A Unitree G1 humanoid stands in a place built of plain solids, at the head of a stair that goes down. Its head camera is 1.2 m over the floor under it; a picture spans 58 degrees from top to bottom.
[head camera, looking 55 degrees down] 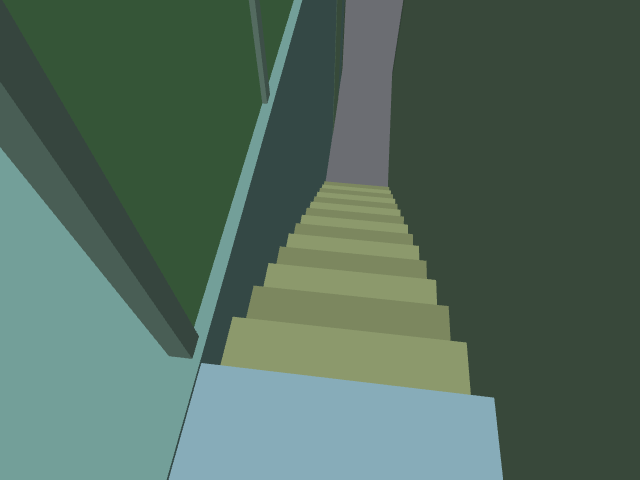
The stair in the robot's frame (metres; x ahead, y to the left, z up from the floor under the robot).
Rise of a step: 0.20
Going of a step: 0.24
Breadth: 0.81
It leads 7 degrees to the right of straight ahead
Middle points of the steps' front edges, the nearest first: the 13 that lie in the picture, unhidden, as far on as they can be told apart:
0.37 -0.07 0.00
0.61 -0.10 -0.20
0.84 -0.12 -0.40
1.08 -0.15 -0.60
1.32 -0.18 -0.81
1.55 -0.21 -1.01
1.79 -0.24 -1.21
2.02 -0.26 -1.41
2.26 -0.29 -1.62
2.50 -0.32 -1.82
2.73 -0.35 -2.02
2.97 -0.37 -2.22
3.20 -0.40 -2.43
